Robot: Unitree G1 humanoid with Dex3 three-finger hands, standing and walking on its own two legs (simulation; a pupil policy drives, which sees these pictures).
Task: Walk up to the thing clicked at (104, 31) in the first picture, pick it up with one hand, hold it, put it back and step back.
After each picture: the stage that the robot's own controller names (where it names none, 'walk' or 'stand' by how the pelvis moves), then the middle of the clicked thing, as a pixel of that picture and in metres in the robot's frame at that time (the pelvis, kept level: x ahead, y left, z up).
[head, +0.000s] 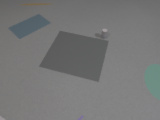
stand; (104, 33) +1.48 -0.26 -0.72
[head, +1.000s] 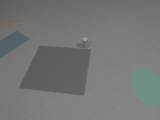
walk; (85, 42) +1.37 +0.08 -0.69
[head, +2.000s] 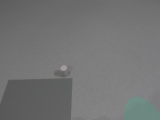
walk; (64, 71) +0.87 +0.25 -0.71
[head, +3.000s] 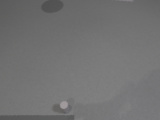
walk; (64, 107) +0.52 +0.20 -0.71
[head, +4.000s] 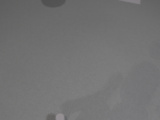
stand; (60, 119) +0.38 +0.15 -0.70
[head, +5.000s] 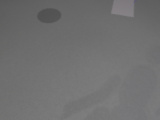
stand; out of the picture +0.31 +0.15 -0.72
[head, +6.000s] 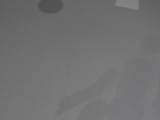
stand; out of the picture +0.29 +0.13 -0.71
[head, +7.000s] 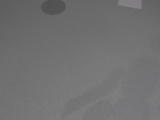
stand; out of the picture +0.29 +0.14 -0.72
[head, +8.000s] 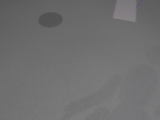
stand; out of the picture +0.26 +0.15 -0.73
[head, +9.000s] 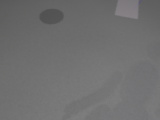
stand; out of the picture +0.26 +0.15 -0.73
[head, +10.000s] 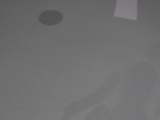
stand; out of the picture +0.25 +0.14 -0.73
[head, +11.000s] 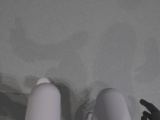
go down; (44, 85) +0.32 +0.16 -0.41
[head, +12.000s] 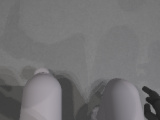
go down; (43, 76) +0.34 +0.18 -0.32
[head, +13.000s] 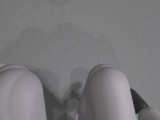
close in; (0, 75) +0.32 +0.21 -0.22
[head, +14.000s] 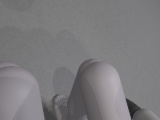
close; out of the picture +0.34 +0.22 -0.21
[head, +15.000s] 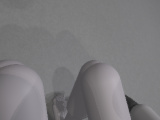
lift; out of the picture +0.34 +0.23 -0.21
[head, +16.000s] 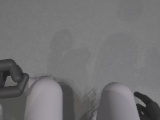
lift; (41, 83) +0.34 +0.20 -0.36
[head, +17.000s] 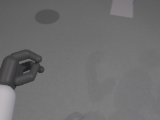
go down; out of the picture +0.32 +0.15 -0.69
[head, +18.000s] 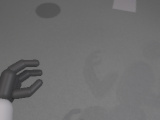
go down; out of the picture +0.35 +0.17 -0.70
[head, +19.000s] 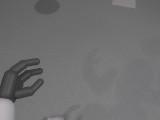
stand; out of the picture +0.40 +0.17 -0.70
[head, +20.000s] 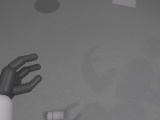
stand; (55, 115) +0.43 +0.18 -0.70
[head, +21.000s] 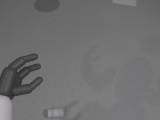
stand; (56, 112) +0.45 +0.17 -0.69
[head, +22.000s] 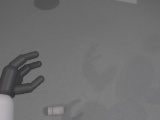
stand; (56, 110) +0.45 +0.18 -0.69
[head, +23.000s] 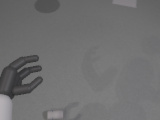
stand; (55, 114) +0.44 +0.18 -0.70
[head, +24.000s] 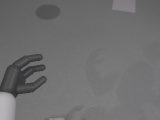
stand; out of the picture +0.42 +0.18 -0.71
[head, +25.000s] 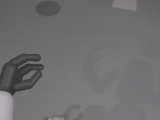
stand; out of the picture +0.41 +0.17 -0.70
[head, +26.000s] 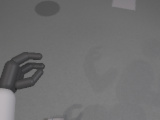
hold; out of the picture +0.40 +0.17 -0.71
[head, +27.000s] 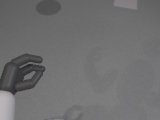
stand; out of the picture +0.39 +0.17 -0.70
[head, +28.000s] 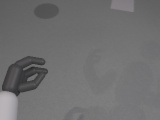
close; out of the picture +0.38 +0.17 -0.70
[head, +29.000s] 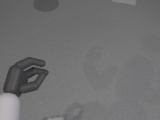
stand; out of the picture +0.38 +0.17 -0.69
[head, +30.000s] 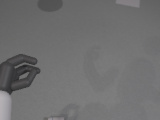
hold; out of the picture +0.38 +0.17 -0.70
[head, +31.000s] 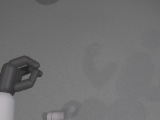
hold; (55, 116) +0.39 +0.17 -0.69
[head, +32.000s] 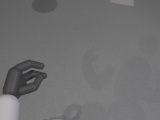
hold; out of the picture +0.38 +0.17 -0.70
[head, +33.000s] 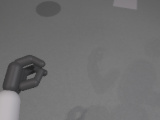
hold; out of the picture +0.37 +0.17 -0.70
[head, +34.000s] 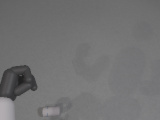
crouch; (51, 111) +0.38 +0.17 -0.66
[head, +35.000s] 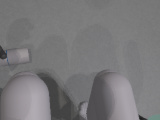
lower; (14, 56) +0.43 +0.23 -0.28
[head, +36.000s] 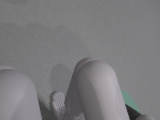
lower; out of the picture +0.43 +0.27 -0.25
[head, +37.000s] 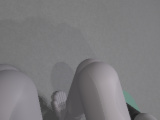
lower; out of the picture +0.48 +0.30 -0.25
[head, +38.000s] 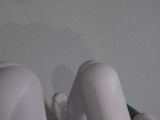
lower; out of the picture +0.57 +0.33 -0.25
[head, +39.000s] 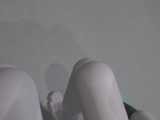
lower; out of the picture +0.63 +0.37 -0.25
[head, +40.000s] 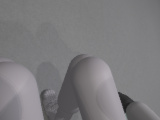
withdraw; out of the picture +0.68 +0.37 -0.24
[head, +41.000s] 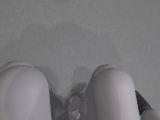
rise; out of the picture +0.69 +0.36 -0.24
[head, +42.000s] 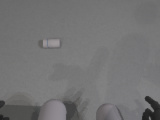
walk; (51, 43) +0.72 +0.22 -0.53
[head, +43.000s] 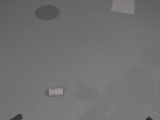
stand; (56, 91) +0.68 +0.19 -0.69
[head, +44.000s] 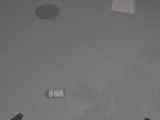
stand; (56, 93) +0.66 +0.19 -0.69
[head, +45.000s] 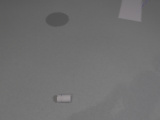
stand; (64, 98) +0.67 +0.17 -0.74
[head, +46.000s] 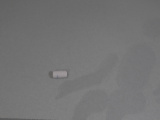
walk; (60, 74) +0.68 +0.18 -0.72
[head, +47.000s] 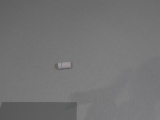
walk; (64, 65) +0.83 +0.22 -0.73
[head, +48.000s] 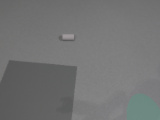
walk; (68, 37) +1.13 +0.15 -0.72
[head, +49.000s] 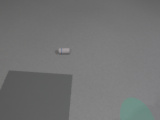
stand; (64, 51) +1.21 +0.19 -0.74
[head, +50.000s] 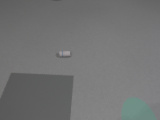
stand; (65, 53) +1.18 +0.19 -0.75
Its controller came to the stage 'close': yes
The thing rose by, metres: 0.10
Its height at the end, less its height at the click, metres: -0.02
